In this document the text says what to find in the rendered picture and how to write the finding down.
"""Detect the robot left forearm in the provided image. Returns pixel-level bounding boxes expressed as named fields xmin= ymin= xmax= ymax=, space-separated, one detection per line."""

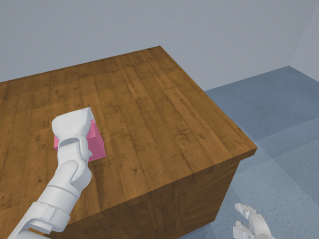
xmin=7 ymin=134 xmax=92 ymax=239

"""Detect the sponge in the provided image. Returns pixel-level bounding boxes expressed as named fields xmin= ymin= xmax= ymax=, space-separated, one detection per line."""
xmin=54 ymin=119 xmax=106 ymax=162

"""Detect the robot left upper arm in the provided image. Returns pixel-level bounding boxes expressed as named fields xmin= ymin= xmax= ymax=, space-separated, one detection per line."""
xmin=15 ymin=229 xmax=51 ymax=239

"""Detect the left robot hand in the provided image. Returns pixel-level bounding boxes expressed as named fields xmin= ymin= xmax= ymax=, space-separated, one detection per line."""
xmin=51 ymin=107 xmax=96 ymax=157

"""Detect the table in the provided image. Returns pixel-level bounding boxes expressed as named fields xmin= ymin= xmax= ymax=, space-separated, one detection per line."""
xmin=0 ymin=45 xmax=258 ymax=239

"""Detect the right robot hand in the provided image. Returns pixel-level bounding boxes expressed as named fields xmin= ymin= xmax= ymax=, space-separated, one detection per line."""
xmin=233 ymin=203 xmax=271 ymax=239

